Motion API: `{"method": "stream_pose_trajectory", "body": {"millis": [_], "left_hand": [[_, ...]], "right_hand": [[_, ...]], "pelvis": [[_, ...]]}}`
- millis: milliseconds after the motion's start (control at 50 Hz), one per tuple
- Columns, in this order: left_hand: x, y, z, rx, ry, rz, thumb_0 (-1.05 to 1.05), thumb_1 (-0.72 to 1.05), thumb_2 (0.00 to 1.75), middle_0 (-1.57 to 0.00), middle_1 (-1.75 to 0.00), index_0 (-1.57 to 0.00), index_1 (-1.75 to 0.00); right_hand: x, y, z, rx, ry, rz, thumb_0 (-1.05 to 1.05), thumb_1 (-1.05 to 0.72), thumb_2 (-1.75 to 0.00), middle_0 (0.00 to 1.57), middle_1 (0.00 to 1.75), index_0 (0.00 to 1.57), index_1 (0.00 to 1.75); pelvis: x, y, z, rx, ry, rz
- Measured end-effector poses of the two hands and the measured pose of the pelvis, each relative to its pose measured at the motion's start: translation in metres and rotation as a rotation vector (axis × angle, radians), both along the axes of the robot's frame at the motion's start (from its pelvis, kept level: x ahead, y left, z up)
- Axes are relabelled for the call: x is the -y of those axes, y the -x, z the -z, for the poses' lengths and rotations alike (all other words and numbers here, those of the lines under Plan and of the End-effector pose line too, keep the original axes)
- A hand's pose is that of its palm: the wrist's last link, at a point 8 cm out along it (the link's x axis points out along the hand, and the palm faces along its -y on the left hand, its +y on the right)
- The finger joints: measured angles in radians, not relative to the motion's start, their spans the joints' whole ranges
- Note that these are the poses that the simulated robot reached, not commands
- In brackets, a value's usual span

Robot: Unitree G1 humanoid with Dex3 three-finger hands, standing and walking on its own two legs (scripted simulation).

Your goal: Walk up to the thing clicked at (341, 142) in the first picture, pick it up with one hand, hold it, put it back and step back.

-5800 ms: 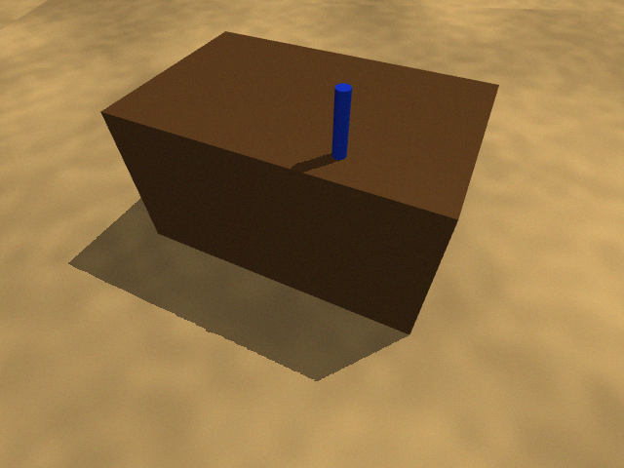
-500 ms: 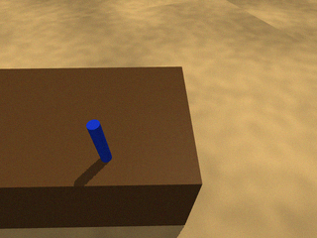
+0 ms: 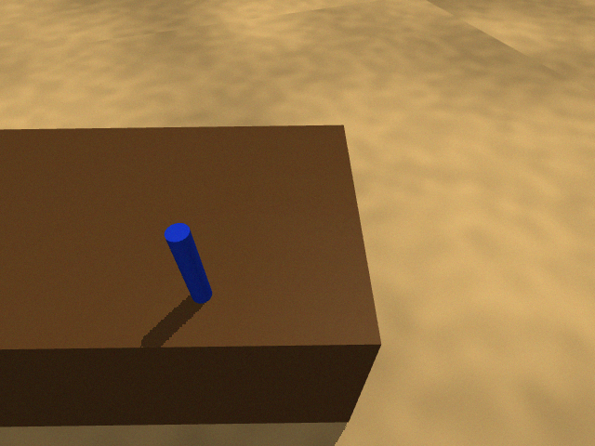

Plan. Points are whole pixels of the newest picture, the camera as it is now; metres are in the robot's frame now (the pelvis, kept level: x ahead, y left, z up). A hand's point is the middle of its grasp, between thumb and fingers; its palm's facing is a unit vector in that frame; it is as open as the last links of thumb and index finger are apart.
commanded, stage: stand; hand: left
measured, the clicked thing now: (191, 267) +0.45 +0.21 -0.08
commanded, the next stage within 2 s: go down in 0.20 s
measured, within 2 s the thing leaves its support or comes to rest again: neither
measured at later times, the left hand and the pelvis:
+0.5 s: hand out of the picture +0.15 +0.25 -0.15, palm faces +0.11 -0.94 -0.32, open 10.0 cm; pelvis -0.01 +0.00 -0.02, yaw +1 degrees
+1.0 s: hand out of the picture +0.16 +0.27 -0.13, palm faces +0.28 -0.90 -0.34, open 16.7 cm; pelvis +0.00 +0.01 -0.04, yaw +3 degrees
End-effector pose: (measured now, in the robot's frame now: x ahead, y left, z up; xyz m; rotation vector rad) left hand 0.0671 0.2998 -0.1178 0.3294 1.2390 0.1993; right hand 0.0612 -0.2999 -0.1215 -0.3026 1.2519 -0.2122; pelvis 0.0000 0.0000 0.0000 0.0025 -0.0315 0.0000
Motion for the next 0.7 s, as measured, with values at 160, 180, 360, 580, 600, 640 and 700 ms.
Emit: {"method": "stream_pose_trajectory", "body": {"millis": [160,180,360,580,600,640,700], "left_hand": [[0.0,0.001,0.001,-0.009,0.001,0.002,0.01,0.9,0.9,-0.2,-0.3,-0.2,-0.3],[0.0,0.001,0.001,-0.01,0.001,0.001,0.01,0.9,0.9,-0.2,-0.3,-0.2,-0.3],[0.004,-0.011,0.001,0.039,0.011,-0.02,0.01,0.88,0.88,-0.18,-0.28,-0.18,-0.27],[0.004,-0.078,-0.01,0.354,0.035,-0.116,0.01,0.41,0.43,-0.08,-0.09,-0.08,-0.09],[0.002,-0.075,-0.012,0.364,0.032,-0.124,0.01,0.36,0.4,-0.08,-0.09,-0.08,-0.08],[-0.002,-0.069,-0.013,0.377,0.036,-0.154,0.01,0.26,0.33,-0.08,-0.08,-0.09,-0.07],[-0.008,-0.06,-0.007,0.372,0.028,-0.162,0.0,0.13,0.25,-0.08,-0.07,-0.08,-0.06]], "right_hand": [[0.0,-0.001,0.0,-0.005,-0.001,-0.002,0.01,-0.9,-0.9,0.21,0.3,0.2,0.3],[0.0,-0.001,0.0,-0.006,-0.001,-0.002,0.01,-0.9,-0.9,0.21,0.3,0.2,0.3],[-0.003,-0.014,-0.001,0.058,-0.003,0.012,0.01,-0.88,-0.88,0.19,0.28,0.18,0.27],[-0.02,-0.097,-0.012,0.398,-0.02,0.005,0.01,-0.36,-0.42,0.08,0.1,0.08,0.09],[-0.02,-0.096,-0.013,0.399,-0.022,0.006,0.01,-0.31,-0.38,0.08,0.09,0.08,0.09],[-0.02,-0.093,-0.012,0.388,-0.022,0.004,0.01,-0.19,-0.31,0.07,0.08,0.07,0.07],[-0.018,-0.089,-0.005,0.368,-0.01,0.01,0.0,-0.06,-0.24,0.07,0.06,0.06,0.06]], "pelvis": [[0.0,-0.001,0.0,-0.006,0.001,-0.001],[0.0,-0.001,0.0,-0.006,0.001,-0.001],[0.0,-0.002,0.002,-0.023,0.003,-0.011],[-0.003,0.008,0.018,-0.133,0.011,-0.032],[-0.003,0.006,0.018,-0.135,0.011,-0.033],[-0.003,0.003,0.02,-0.153,0.013,-0.038],[-0.003,0.003,0.027,-0.168,0.014,-0.04]]}}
